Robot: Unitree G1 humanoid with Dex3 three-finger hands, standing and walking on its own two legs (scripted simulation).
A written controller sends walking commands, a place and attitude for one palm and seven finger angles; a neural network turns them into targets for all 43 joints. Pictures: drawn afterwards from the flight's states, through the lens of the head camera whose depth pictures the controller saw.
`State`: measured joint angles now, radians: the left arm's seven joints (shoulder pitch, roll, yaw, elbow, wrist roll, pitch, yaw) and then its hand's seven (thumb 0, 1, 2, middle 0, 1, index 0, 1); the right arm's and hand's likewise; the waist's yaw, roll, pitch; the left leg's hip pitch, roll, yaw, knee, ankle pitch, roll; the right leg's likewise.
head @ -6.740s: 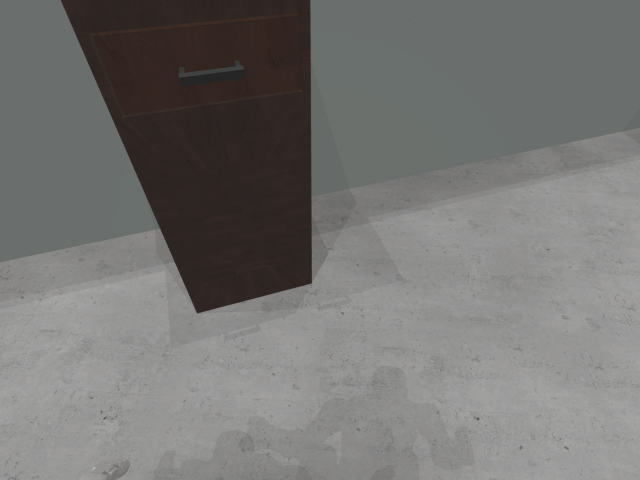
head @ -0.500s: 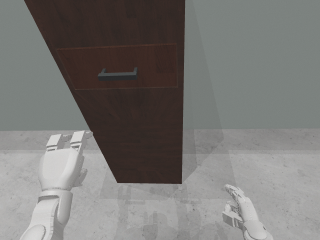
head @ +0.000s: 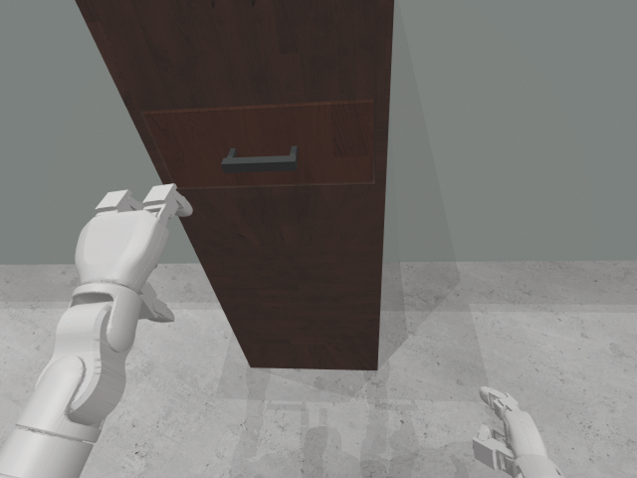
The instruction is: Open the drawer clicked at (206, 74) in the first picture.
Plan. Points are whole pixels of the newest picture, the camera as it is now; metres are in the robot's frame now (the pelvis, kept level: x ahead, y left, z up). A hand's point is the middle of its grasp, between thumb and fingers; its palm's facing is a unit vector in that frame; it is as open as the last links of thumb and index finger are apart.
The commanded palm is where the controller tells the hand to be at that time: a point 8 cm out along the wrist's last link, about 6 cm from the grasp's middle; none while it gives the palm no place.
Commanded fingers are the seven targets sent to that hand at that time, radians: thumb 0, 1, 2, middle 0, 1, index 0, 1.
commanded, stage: raise the hand with hooked fingers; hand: left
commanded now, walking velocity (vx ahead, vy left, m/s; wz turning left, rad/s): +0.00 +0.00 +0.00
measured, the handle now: (261, 158) +0.58 +0.20 +0.10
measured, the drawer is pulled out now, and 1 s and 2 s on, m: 0.00 0.00 0.00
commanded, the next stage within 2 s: move the hooked fingers above the handle in 0.84 s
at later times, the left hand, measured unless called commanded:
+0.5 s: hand (151, 212) +0.32 +0.23 +0.21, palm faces +0.11 -0.03 -0.99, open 13.8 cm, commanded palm +0.27 +0.23 +0.27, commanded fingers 0.00 -0.50 0.30 -0.30 -1.20 -0.30 -1.20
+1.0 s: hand (166, 234) +0.30 +0.21 +0.19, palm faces +0.09 -0.03 -1.00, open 13.8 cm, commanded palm +0.28 +0.22 +0.26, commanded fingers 0.00 -0.50 0.30 -0.30 -1.20 -0.30 -1.20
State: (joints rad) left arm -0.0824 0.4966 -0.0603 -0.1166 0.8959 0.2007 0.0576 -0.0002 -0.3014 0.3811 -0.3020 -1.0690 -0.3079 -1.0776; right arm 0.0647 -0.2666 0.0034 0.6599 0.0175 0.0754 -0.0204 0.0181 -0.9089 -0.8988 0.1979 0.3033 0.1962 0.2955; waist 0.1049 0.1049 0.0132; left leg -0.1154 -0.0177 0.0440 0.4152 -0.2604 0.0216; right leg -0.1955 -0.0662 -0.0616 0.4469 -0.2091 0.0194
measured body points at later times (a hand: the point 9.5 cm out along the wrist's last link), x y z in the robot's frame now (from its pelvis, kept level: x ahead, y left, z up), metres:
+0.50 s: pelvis -0.01 -0.01 +0.00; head -0.01 -0.06 +0.45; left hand +0.31 +0.23 +0.26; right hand +0.20 -0.22 -0.10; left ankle -0.02 +0.10 -0.74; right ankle +0.02 -0.13 -0.74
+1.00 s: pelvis -0.02 -0.02 +0.00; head -0.02 -0.07 +0.45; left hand +0.29 +0.21 +0.25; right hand +0.22 -0.22 -0.10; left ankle -0.02 +0.10 -0.74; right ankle +0.02 -0.13 -0.74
